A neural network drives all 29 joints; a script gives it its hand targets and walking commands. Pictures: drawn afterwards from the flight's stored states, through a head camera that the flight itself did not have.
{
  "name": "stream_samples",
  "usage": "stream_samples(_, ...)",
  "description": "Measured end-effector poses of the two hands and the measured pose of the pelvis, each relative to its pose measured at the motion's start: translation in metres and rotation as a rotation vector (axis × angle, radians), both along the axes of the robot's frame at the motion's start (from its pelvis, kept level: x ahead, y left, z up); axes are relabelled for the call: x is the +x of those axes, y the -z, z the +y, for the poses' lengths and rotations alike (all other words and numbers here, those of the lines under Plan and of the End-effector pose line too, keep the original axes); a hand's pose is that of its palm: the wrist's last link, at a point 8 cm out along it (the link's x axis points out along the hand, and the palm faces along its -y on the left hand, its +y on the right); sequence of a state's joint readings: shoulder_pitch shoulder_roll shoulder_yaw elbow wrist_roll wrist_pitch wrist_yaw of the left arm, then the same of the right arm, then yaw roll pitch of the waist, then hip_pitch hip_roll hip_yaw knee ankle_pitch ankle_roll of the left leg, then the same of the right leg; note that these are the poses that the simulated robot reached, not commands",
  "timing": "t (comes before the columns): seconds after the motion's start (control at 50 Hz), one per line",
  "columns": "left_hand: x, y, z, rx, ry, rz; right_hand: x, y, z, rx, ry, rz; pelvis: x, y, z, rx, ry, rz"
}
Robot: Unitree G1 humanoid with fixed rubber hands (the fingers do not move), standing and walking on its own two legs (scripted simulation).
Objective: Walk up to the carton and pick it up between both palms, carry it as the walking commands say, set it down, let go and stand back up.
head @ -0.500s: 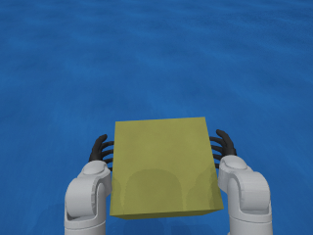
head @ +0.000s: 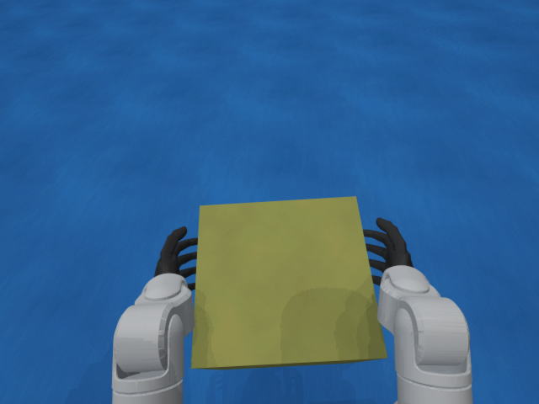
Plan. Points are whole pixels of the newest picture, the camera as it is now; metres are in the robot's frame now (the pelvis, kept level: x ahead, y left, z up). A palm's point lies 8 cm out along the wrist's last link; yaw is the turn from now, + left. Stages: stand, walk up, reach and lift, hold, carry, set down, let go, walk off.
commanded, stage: carry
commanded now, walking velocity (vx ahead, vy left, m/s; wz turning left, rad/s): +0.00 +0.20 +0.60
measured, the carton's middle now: (282, 291) +0.30 -0.01 +0.03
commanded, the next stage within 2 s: none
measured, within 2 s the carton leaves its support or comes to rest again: neither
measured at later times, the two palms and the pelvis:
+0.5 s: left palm out of the picture +0.18 +0.33 +0.09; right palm (237, 305) +0.25 +0.05 +0.08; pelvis -0.05 +0.13 -0.02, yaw +15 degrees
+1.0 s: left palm out of the picture -0.01 +0.53 +0.07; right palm (23, 388) +0.16 +0.30 +0.08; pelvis -0.15 +0.25 -0.01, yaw +35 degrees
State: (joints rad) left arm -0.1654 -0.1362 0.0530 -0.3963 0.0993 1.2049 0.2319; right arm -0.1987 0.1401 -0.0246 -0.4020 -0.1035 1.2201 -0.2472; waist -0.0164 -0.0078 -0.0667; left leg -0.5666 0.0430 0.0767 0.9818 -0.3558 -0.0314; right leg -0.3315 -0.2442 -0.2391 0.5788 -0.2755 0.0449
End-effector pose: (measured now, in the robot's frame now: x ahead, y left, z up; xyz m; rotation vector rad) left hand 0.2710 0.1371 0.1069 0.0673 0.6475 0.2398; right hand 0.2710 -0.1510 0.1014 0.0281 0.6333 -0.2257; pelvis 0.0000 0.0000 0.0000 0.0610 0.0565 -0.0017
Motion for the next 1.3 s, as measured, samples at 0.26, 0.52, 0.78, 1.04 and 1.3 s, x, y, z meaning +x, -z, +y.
stream_samples(0.26, -0.05, 0.042, 0.146, -0.082, -0.191, 0.062, 0.005, 0.024, 0.151, -0.075, -0.194, 0.073, -0.021, 0.014, 0.092, -0.067, -0.154, 0.012)
stream_samples(0.52, -0.097, 0.013, 0.2, 0.013, -0.264, 0.004, -0.024, 0.021, 0.209, 0.008, -0.275, 0.014, -0.048, 0.013, 0.132, -0.057, -0.29, 0.009)
stream_samples(0.78, -0.185, 0.0, 0.3, -0.008, -0.484, -0.021, -0.052, -0.003, 0.332, -0.008, -0.475, -0.016, -0.094, 0.004, 0.188, 0.001, -0.49, -0.009)
stream_samples(1.04, -0.294, 0.035, 0.398, -0.081, -0.66, 0.011, -0.117, 0.022, 0.458, -0.068, -0.662, 0.032, -0.154, 0.015, 0.255, -0.061, -0.63, -0.004)
stream_samples(1.3, -0.369, 0.006, 0.425, 0.001, -0.75, 0.018, -0.175, 0.012, 0.499, 0.004, -0.761, 0.032, -0.197, 0.005, 0.279, -0.03, -0.791, -0.009)
